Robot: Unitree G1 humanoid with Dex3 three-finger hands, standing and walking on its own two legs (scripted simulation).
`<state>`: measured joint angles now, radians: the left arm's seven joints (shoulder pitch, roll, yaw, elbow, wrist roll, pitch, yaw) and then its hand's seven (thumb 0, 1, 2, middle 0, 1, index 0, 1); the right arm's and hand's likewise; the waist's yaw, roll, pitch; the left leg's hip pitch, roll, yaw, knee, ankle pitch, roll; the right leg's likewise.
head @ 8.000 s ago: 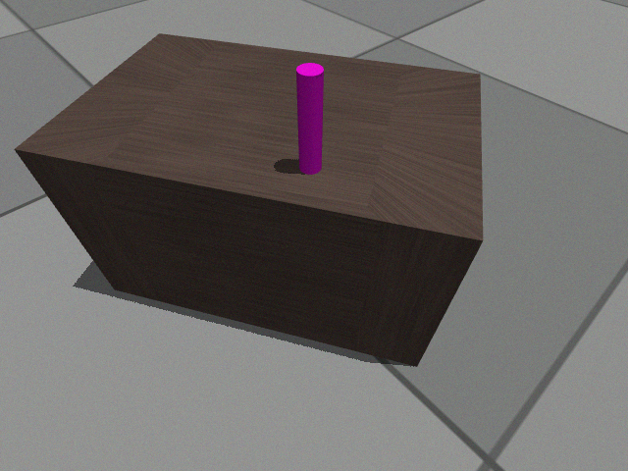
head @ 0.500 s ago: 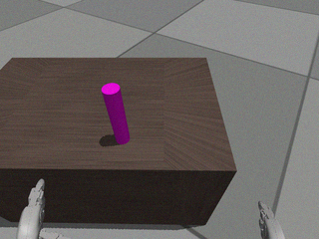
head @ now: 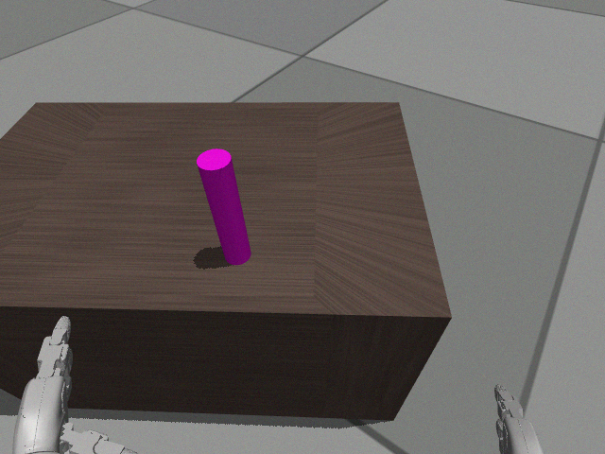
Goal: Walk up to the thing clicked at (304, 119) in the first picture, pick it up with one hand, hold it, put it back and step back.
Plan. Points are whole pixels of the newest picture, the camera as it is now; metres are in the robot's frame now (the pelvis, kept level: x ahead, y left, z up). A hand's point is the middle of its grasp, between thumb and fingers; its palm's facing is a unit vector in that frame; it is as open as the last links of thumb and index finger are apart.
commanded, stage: go down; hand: left
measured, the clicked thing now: (227, 213) +0.51 +0.16 -0.01
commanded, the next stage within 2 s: none
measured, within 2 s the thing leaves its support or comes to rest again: neither
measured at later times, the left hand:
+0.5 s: hand (92, 346) +0.24 +0.28 +0.03, palm faces +0.28 -0.94 -0.20, open 17.7 cm
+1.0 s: hand (84, 305) +0.29 +0.31 +0.04, palm faces +0.15 -0.99 -0.04, open 17.5 cm
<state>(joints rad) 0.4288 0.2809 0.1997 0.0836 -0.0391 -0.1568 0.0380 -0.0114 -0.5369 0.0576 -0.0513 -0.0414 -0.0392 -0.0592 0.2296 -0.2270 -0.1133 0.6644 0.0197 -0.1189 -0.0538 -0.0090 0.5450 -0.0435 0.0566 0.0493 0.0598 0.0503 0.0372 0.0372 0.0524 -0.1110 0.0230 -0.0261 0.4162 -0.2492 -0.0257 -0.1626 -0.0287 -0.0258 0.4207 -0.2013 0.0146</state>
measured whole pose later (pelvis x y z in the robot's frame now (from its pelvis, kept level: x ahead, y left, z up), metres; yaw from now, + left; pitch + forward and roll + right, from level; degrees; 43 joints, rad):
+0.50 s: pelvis +0.00 +0.00 -0.01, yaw +1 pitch +0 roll +0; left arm 0.15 0.33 0.35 0.32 -0.15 -0.26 -0.15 -0.01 -0.60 0.01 -0.07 -0.05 -0.07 -0.06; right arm 0.18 -0.23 -0.11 0.72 0.03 -0.13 -0.05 -0.01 0.52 -0.05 0.06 0.05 0.06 0.05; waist 0.01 0.00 0.00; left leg -0.25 0.01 -0.04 0.56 -0.31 -0.02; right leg -0.28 -0.04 -0.04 0.54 -0.26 0.02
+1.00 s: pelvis +0.01 +0.01 -0.01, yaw +0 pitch +4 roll -1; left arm -0.11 0.43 0.47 0.64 -0.26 -0.30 -0.44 -0.01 -0.53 0.02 -0.03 -0.03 -0.04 -0.02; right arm 0.21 -0.23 -0.05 0.66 0.02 -0.14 -0.08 -0.01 0.53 -0.05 0.06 0.05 0.06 0.05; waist -0.01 -0.01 -0.04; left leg -0.33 0.02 -0.02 0.60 -0.33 -0.01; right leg -0.36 -0.04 -0.01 0.56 -0.26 0.03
